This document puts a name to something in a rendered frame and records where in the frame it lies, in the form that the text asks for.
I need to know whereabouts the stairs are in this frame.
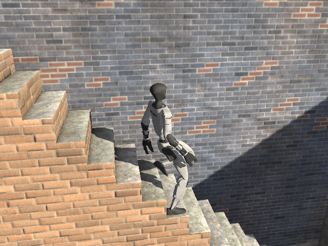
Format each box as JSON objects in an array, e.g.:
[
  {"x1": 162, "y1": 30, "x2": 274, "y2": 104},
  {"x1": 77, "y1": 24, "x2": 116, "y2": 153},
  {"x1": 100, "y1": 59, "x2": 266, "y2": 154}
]
[{"x1": 0, "y1": 49, "x2": 267, "y2": 246}]

